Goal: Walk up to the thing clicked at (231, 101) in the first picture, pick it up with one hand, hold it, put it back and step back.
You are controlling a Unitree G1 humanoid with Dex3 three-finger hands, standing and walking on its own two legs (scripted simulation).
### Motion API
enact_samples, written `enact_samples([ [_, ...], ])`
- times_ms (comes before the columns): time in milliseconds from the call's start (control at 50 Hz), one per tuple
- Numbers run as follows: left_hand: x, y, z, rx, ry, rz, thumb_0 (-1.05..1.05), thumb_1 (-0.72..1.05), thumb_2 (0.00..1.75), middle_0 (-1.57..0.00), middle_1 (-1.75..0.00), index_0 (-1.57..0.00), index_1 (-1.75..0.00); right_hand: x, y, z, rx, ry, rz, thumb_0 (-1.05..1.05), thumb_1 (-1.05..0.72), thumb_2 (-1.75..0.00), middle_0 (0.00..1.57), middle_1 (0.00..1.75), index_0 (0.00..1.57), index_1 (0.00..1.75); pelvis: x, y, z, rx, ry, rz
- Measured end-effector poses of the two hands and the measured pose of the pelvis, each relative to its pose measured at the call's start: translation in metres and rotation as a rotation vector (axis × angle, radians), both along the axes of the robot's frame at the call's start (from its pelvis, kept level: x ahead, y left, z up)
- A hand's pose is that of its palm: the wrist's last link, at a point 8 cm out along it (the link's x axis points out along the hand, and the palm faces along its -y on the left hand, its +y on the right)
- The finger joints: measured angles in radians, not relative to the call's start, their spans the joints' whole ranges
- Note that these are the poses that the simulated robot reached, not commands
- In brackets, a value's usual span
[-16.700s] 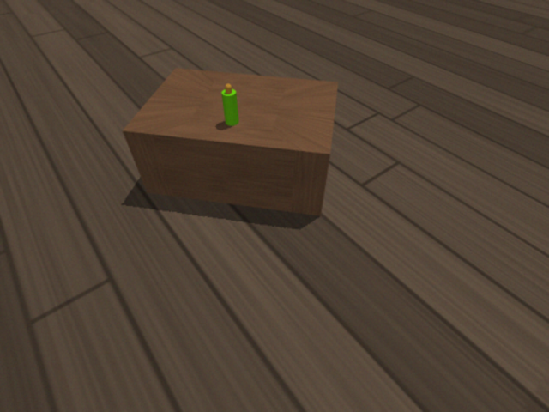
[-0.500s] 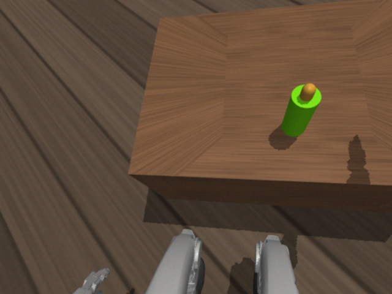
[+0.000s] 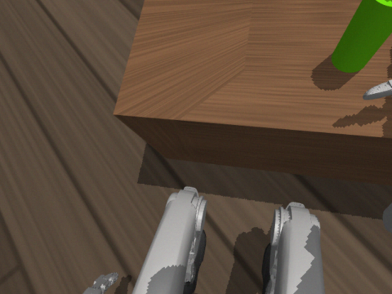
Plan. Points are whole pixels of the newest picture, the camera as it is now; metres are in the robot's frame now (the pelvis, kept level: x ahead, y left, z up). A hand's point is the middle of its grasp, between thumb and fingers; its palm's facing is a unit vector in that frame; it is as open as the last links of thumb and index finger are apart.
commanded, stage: close in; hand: right
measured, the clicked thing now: (374, 21) +0.59 -0.21 +0.05
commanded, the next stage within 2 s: rest palm in 0.34 s
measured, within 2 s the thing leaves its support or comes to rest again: leaves its support in 1.92 s
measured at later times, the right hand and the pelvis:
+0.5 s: hand (369, 44) +0.57 -0.21 +0.03, palm faces +0.14 +0.99 -0.01, open 17.1 cm; pelvis +0.01 +0.01 +0.01, yaw -1 degrees
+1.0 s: hand (360, 46) +0.57 -0.20 +0.02, palm faces +0.12 +0.99 -0.01, open 16.4 cm; pelvis +0.00 +0.00 +0.00, yaw -1 degrees
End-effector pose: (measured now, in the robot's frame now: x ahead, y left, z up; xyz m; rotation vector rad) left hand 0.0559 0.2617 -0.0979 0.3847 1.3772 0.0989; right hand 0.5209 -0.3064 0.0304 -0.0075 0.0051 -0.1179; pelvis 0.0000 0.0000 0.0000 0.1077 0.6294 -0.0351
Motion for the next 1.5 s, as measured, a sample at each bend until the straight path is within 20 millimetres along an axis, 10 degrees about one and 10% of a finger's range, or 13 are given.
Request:
enact_samples([
  [820,0.011,0.012,0.003,0.001,0.018,0.032,0.01,0.87,0.93,-0.19,-0.29,-0.18,-0.3,0.015,0.052,0.0,-0.007,0.035,-0.011,-0.01,0.45,-0.01,0.12,0.04,0.11,0.04,0.007,0.006,0.008,-0.029,0.019,0.001],
  [1500,-0.002,0.01,0.002,0.015,0.057,0.049,0.01,0.9,0.91,-0.19,-0.3,-0.18,-0.3,0.026,0.049,-0.004,-0.017,0.044,-0.027,-0.01,0.13,-0.51,0.89,0.71,0.93,0.73,0.007,0.004,0.003,-0.019,0.022,0.001],
])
